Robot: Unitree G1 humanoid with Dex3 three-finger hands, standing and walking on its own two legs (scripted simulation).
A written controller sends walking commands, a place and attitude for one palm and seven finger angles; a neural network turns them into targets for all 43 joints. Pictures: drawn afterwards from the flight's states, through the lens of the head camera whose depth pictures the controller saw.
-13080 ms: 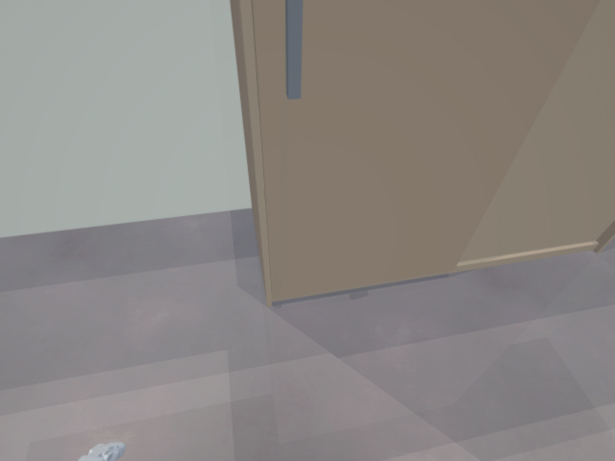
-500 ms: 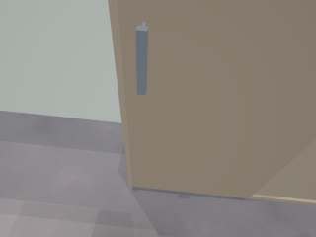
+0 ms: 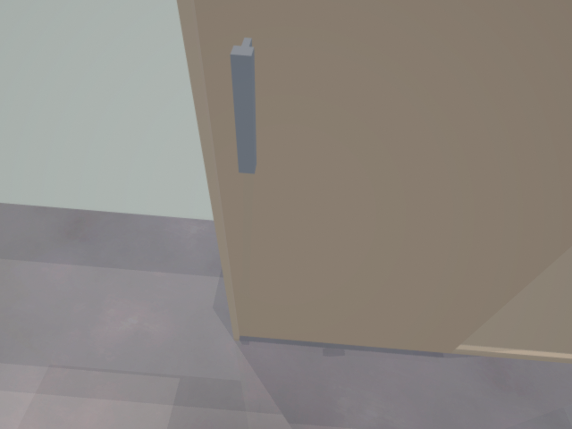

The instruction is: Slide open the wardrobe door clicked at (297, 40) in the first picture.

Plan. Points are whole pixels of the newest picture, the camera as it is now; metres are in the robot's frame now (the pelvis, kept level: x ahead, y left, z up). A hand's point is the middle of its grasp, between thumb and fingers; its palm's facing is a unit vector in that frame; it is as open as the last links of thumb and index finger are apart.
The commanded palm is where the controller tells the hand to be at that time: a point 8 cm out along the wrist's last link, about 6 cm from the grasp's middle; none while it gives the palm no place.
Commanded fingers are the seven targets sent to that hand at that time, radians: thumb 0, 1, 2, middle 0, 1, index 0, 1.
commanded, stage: look again from close up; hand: left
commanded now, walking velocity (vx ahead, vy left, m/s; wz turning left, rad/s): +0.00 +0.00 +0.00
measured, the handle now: (247, 109) +0.50 +0.10 +0.19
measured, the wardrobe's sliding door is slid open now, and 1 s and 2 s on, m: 0.00 0.00 0.00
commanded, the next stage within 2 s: raise the hand with hooked fingers in 0.20 s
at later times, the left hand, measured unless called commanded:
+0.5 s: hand (151, 355) +0.21 +0.19 +0.01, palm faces +0.22 -0.97 -0.11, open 7.6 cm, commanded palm +0.11 +0.24 -0.04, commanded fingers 0.00 0.64 0.79 -0.22 -0.47 -0.22 -0.47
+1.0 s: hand (144, 356) +0.19 +0.19 +0.04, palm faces -0.08 -0.99 -0.11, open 10.3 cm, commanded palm +0.15 +0.26 +0.06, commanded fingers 0.00 0.06 0.54 -0.26 -0.84 -0.26 -0.84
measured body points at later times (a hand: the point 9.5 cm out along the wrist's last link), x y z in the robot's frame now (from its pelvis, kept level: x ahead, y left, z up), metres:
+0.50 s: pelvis +0.00 -0.01 -0.01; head +0.00 -0.01 +0.44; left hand +0.19 +0.24 +0.02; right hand +0.13 -0.25 -0.11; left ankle +0.05 +0.08 -0.74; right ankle -0.02 -0.14 -0.74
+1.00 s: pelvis -0.01 -0.05 -0.05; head +0.01 -0.05 +0.40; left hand +0.19 +0.24 +0.05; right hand +0.19 -0.25 -0.11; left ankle +0.05 +0.08 -0.74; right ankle -0.02 -0.14 -0.74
